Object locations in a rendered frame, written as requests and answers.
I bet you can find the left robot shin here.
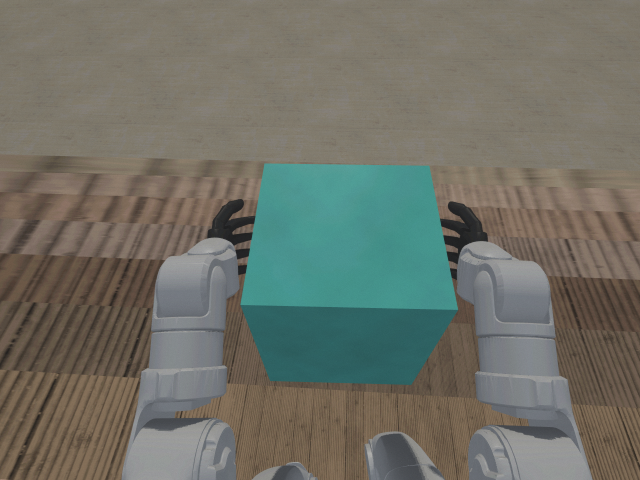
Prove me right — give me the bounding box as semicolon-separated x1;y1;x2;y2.
286;462;308;473

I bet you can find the left robot forearm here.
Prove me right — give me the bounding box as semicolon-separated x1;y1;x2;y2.
122;238;240;480

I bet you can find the left robot upper arm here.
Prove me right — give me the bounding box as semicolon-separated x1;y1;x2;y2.
123;418;236;480

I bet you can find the left robot hand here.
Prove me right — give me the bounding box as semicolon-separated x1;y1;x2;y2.
207;199;255;275

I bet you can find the robot right thigh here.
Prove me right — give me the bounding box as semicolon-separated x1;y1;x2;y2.
364;431;445;480

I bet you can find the carton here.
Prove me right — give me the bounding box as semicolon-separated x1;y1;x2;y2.
240;163;458;385

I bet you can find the right robot hand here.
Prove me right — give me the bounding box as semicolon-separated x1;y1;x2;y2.
440;201;488;280

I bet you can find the right robot forearm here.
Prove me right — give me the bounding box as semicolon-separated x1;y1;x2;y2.
457;241;593;480

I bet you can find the right robot upper arm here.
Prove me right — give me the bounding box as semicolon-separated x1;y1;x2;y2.
468;425;591;480

